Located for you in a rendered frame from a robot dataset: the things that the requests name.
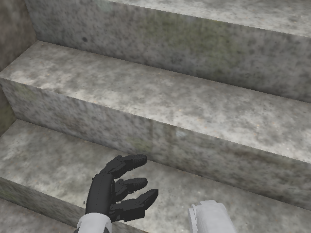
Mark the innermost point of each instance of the robot right thigh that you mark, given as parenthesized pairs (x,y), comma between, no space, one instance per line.
(209,217)

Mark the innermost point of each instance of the left robot hand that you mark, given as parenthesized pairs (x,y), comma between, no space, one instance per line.
(105,193)

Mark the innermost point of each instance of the left robot forearm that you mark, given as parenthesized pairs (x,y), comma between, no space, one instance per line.
(94,223)

